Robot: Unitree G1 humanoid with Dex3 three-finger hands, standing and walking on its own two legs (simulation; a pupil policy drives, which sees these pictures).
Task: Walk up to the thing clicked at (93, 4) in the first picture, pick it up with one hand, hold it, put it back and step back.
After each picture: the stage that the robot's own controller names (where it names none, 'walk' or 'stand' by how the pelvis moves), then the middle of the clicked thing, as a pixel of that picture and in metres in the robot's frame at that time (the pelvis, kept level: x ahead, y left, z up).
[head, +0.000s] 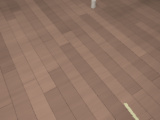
stand; (93, 3) +2.28 -0.18 -0.72
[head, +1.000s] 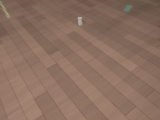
walk; (80, 21) +2.14 +0.17 -0.69
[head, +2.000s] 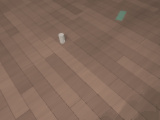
walk; (61, 38) +1.47 +0.38 -0.72
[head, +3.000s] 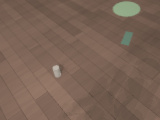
walk; (56, 71) +0.97 +0.32 -0.72
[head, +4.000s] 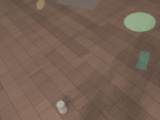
walk; (61, 107) +0.59 +0.27 -0.72
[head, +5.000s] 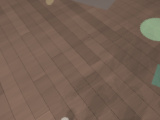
stand; out of the picture +0.41 +0.20 -0.71
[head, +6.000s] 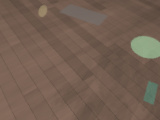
stand; out of the picture +0.35 +0.17 -0.72
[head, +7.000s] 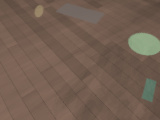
stand; out of the picture +0.33 +0.19 -0.72
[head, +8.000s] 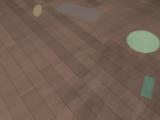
stand; out of the picture +0.34 +0.20 -0.73
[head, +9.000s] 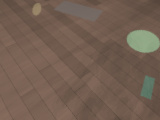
stand; out of the picture +0.33 +0.20 -0.72
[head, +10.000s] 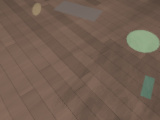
stand; out of the picture +0.33 +0.20 -0.73
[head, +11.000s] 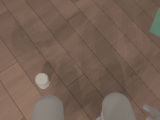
go down; (42, 81) +0.40 +0.18 -0.43
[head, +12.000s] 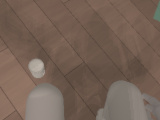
go down; (37, 68) +0.43 +0.19 -0.32
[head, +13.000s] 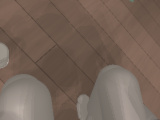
close in; out of the picture +0.42 +0.22 -0.24
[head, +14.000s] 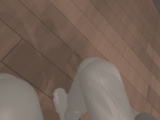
close; out of the picture +0.42 +0.24 -0.23
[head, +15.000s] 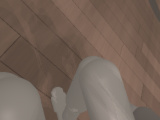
lift; out of the picture +0.41 +0.23 -0.23
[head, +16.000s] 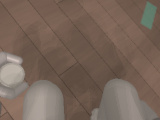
lift; (11, 78) +0.32 +0.24 -0.10
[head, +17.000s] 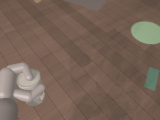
hold; (31, 88) +0.32 +0.17 +0.05
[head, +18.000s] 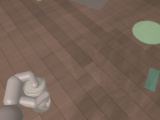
hold; (38, 95) +0.31 +0.17 +0.00
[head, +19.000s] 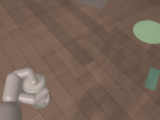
crouch; (37, 92) +0.32 +0.17 +0.00
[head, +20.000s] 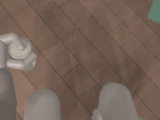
crouch; (23, 56) +0.43 +0.18 -0.10
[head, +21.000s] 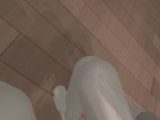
lower; out of the picture +0.44 +0.25 -0.23
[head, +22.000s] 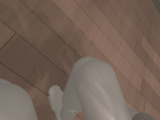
lower; out of the picture +0.44 +0.26 -0.23
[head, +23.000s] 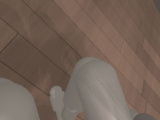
lower; out of the picture +0.43 +0.25 -0.23
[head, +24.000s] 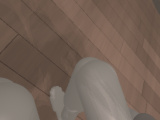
lower; out of the picture +0.43 +0.25 -0.23
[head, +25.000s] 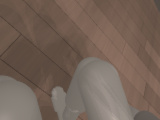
loosen; out of the picture +0.42 +0.23 -0.23
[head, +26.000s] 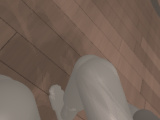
withdraw; out of the picture +0.42 +0.23 -0.23
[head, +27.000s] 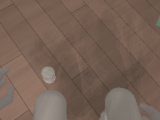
walk; (48, 75) +0.43 +0.16 -0.40
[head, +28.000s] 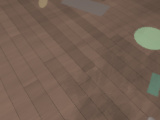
stand; out of the picture +0.35 +0.15 -0.66
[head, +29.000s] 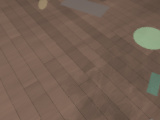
stand; out of the picture +0.36 +0.16 -0.66
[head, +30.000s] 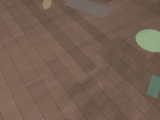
stand; out of the picture +0.37 +0.15 -0.69
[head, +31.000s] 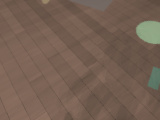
walk; out of the picture +0.38 +0.16 -0.71
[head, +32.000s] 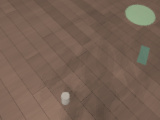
walk; (65, 98) +0.54 +0.08 -0.71
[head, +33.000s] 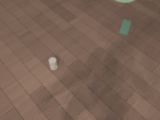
walk; (53, 63) +0.84 +0.27 -0.68
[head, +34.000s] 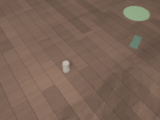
stand; (66, 66) +1.00 +0.17 -0.71
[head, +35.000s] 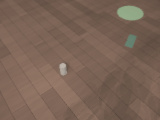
stand; (63, 69) +1.00 +0.19 -0.72
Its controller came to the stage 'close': yes
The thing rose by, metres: 0.72
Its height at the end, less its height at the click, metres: +0.00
